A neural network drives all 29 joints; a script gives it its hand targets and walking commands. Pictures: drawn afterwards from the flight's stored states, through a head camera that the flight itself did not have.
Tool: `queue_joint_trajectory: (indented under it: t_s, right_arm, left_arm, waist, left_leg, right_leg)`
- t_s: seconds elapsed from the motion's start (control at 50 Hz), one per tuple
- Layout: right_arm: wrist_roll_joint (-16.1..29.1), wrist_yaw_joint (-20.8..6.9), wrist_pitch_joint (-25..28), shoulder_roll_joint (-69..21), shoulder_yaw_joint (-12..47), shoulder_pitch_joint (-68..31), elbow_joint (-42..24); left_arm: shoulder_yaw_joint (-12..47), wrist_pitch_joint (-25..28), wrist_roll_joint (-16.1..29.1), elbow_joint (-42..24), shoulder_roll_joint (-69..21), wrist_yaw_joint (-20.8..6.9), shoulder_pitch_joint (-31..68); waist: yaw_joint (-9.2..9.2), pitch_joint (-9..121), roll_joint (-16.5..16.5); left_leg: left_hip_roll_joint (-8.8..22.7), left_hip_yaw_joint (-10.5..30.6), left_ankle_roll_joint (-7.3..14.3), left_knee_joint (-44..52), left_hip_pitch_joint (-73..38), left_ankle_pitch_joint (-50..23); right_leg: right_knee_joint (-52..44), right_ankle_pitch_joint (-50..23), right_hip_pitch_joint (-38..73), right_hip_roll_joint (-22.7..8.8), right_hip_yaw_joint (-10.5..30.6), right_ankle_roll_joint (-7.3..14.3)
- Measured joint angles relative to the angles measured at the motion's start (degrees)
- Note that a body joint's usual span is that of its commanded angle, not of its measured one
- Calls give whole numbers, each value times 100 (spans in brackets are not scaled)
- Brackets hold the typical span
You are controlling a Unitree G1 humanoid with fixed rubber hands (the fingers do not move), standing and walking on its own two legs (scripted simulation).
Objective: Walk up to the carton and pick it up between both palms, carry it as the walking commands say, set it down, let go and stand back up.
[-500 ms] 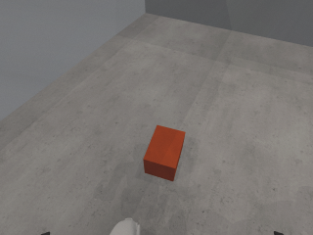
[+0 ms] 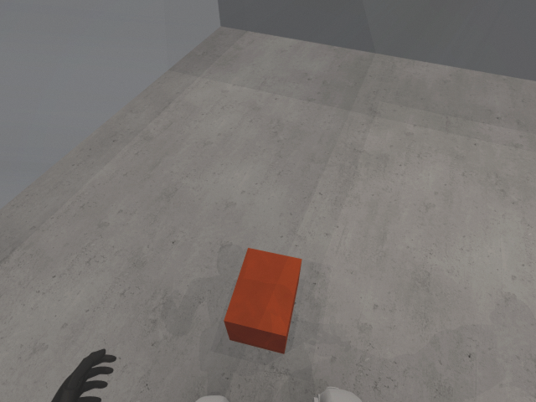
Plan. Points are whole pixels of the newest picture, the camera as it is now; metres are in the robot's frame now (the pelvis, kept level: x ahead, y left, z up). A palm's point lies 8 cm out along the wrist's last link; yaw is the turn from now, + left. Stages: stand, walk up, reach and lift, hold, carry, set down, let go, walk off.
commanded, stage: walk up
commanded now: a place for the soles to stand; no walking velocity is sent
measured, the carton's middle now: (265, 299) +0.55 +0.01 -0.63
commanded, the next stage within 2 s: none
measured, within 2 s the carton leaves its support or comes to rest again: neither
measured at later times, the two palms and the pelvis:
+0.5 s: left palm out of the picture +0.13 +0.31 -0.08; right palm (490, 376) +0.18 -0.32 -0.07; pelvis +0.05 -0.01 +0.03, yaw +5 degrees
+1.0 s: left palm out of the picture +0.03 +0.34 -0.06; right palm (464, 374) +0.18 -0.28 -0.06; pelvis +0.04 +0.02 +0.03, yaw +7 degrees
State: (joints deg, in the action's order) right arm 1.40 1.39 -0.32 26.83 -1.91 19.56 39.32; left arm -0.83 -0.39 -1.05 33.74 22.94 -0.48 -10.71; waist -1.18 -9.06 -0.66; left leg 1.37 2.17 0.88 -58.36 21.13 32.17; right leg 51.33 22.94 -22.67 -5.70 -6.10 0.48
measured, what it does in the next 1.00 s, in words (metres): steps on the spot: left foot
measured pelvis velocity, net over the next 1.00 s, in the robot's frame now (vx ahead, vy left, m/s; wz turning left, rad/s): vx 0.04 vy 0.02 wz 0.11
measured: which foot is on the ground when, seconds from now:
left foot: up 0.00-0.02, down 0.04-0.82, up 0.84-1.00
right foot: down 0.00-1.00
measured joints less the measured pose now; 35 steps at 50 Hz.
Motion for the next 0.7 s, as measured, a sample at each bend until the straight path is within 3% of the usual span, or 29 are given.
queue_joint_trajectory:
  t_s: [0.04,0.1,0.16,0.42,0.7]
  right_arm:
    - [-28,-1,81,1,36,-34,56]
    - [-36,-7,102,-93,133,-316,275]
    - [16,22,131,-208,235,-606,457]
    - [14,84,5,-229,178,-1340,1335]
    - [-47,87,-93,-278,53,-1263,1811]
  left_arm:
    - [51,-39,46,83,-10,-43,115]
    - [49,-156,194,420,-47,-58,245]
    - [109,-148,228,863,-61,-52,370]
    - [13,-170,228,1857,-44,-65,683]
    - [-235,-293,180,2231,-54,-115,577]
  waist:
    - [-21,59,10]
    - [13,39,22]
    - [2,42,-20]
    - [135,72,-27]
    - [186,-64,23]
  left_leg:
    - [19,-46,-2,916,-161,-787]
    - [91,-24,-271,817,-262,-603]
    - [184,57,-371,1014,-414,-590]
    - [88,337,-392,1754,-747,-918]
    - [-13,518,-389,1913,-823,-1094]
  right_leg:
    - [90,136,16,-77,-71,-78]
    - [-45,159,228,-11,-98,-119]
    - [-399,120,482,99,-206,-55]
    - [-1145,-72,988,41,-552,-37]
    - [-1333,-195,1178,-41,-744,-46]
